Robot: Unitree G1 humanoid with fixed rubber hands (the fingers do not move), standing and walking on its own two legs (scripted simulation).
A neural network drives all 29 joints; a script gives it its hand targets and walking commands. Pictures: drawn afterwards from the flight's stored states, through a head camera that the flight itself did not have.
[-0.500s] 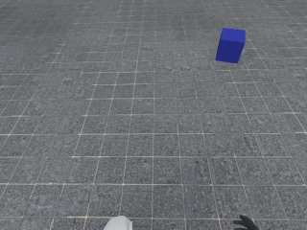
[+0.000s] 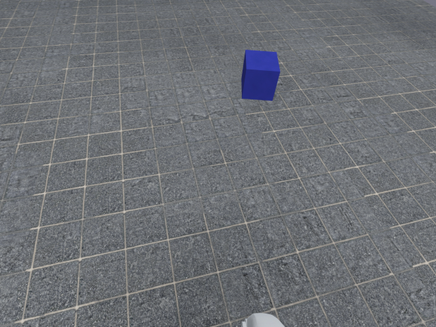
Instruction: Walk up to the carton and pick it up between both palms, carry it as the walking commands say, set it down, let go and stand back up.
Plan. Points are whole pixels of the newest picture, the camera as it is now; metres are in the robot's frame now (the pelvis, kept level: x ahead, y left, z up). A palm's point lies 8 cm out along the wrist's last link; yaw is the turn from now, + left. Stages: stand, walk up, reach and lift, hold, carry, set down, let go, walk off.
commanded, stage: walk up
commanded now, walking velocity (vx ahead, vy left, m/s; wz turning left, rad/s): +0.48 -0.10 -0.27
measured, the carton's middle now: (259, 75) +1.82 -0.31 -0.65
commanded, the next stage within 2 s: none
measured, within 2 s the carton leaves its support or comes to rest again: neither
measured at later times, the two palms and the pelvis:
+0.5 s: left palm (142, 247) +0.28 +0.17 -0.10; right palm (364, 245) +0.31 -0.35 -0.13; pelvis +0.26 -0.09 +0.01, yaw -4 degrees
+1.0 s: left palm (154, 152) +0.59 +0.20 -0.14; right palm (333, 173) +0.51 -0.32 -0.10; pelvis +0.52 -0.05 +0.01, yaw -5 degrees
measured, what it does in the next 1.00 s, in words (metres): walks ahead: right foot, then left foot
